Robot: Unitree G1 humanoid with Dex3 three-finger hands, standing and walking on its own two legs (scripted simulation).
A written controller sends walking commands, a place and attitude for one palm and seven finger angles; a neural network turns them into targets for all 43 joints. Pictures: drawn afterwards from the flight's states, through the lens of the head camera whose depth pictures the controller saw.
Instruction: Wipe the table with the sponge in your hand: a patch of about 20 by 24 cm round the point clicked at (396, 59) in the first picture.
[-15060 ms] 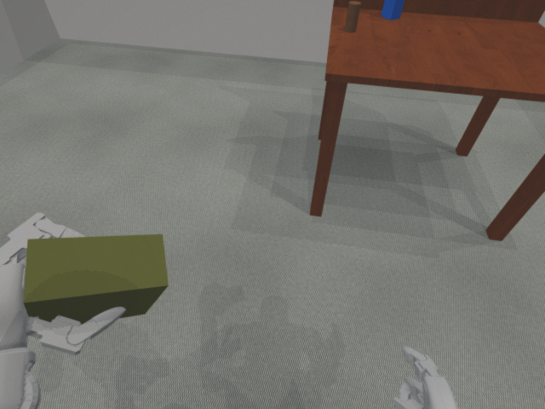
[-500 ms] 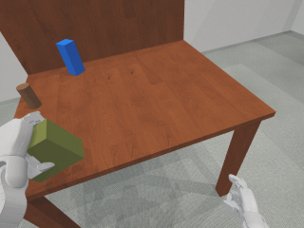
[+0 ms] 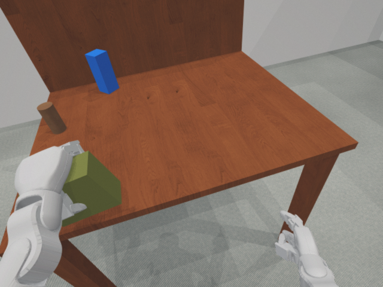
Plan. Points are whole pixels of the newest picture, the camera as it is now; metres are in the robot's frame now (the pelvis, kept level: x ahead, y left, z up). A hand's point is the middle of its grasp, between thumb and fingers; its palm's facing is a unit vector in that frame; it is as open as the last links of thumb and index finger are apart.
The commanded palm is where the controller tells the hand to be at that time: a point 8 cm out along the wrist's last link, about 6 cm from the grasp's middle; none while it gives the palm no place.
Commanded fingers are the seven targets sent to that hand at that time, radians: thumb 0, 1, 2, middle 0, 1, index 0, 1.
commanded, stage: turn the palm down, sponge in hand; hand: left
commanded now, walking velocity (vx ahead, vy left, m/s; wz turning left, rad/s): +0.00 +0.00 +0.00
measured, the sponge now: (81, 195) +0.24 +0.28 +0.10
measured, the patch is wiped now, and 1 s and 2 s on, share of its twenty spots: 0.00 0.00 0.00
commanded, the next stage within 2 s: move the sponge above the wiping area in 0.34 s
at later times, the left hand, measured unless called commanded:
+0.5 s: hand (83, 182) +0.24 +0.26 +0.14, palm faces +0.13 -0.11 -0.99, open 10.0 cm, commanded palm +0.20 +0.26 +0.22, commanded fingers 0.00 0.10 1.30 -1.20 -1.60 -1.20 -1.60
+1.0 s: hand (72, 180) +0.25 +0.29 +0.13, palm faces +0.07 -0.06 -1.00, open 10.0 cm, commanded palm +0.22 +0.30 +0.20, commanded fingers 0.00 0.10 1.30 -1.20 -1.60 -1.20 -1.60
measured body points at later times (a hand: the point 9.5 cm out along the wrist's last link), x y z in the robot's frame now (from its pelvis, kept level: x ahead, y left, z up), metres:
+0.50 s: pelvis +0.01 -0.02 +0.00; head -0.02 -0.08 +0.44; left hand +0.23 +0.26 +0.20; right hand +0.27 -0.22 -0.07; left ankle +0.03 +0.12 -0.74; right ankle +0.01 -0.12 -0.74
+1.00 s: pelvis +0.01 -0.02 +0.00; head -0.01 -0.06 +0.45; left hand +0.24 +0.29 +0.18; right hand +0.25 -0.23 -0.08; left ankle +0.03 +0.12 -0.74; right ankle +0.01 -0.12 -0.74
